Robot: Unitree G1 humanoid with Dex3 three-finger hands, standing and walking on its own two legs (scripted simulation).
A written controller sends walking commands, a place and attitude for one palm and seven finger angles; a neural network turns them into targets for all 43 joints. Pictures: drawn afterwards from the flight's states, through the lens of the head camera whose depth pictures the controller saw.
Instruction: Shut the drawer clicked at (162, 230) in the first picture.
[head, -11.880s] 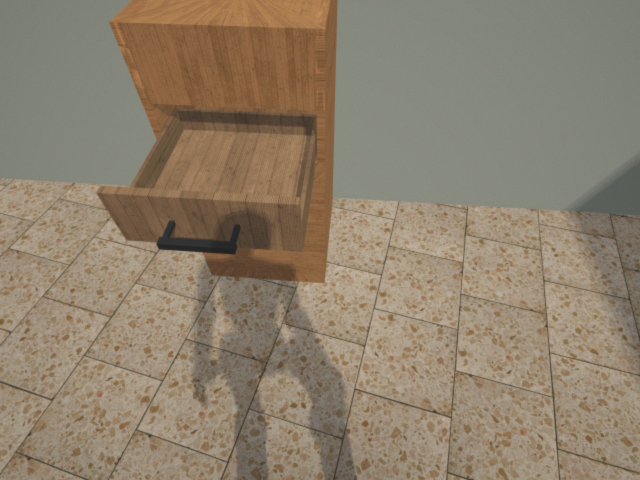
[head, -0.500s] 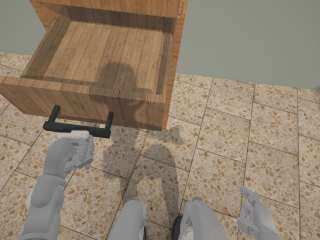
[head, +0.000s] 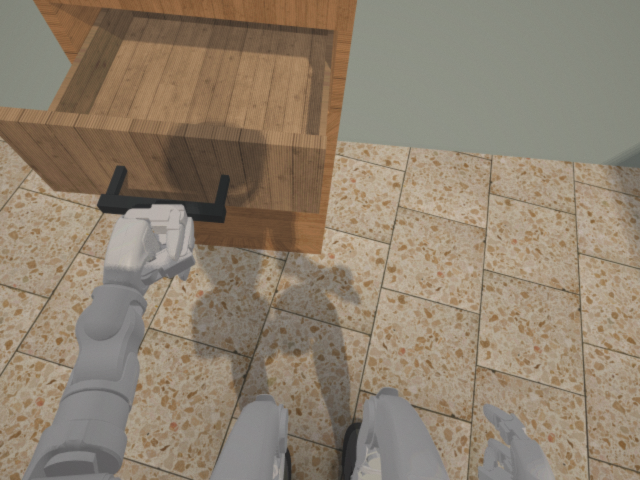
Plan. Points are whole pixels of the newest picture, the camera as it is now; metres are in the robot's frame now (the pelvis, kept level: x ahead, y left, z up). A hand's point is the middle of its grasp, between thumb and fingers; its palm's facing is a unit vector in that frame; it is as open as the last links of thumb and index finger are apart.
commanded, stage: push the drawer shut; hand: left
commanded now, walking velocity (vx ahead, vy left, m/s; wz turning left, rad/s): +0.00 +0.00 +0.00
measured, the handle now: (167, 194) +0.45 +0.21 +0.02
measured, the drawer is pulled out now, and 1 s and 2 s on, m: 0.21 0.09 0.00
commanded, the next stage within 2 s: none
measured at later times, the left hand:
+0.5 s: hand (196, 207) +0.44 +0.18 +0.01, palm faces -0.07 -1.00 -0.06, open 2.9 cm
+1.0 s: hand (210, 169) +0.50 +0.17 +0.02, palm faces -0.06 -1.00 -0.06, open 3.1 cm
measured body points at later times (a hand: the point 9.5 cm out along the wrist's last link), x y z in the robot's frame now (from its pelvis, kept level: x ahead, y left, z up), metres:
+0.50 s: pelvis +0.01 +0.00 +0.00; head +0.16 +0.02 +0.43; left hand +0.44 +0.23 +0.02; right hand +0.11 -0.26 -0.11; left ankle +0.02 +0.08 -0.61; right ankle +0.07 -0.11 -0.61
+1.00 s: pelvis +0.00 +0.00 -0.01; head +0.17 +0.02 +0.41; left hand +0.50 +0.22 +0.02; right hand +0.06 -0.28 -0.12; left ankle +0.02 +0.08 -0.61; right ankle +0.07 -0.11 -0.61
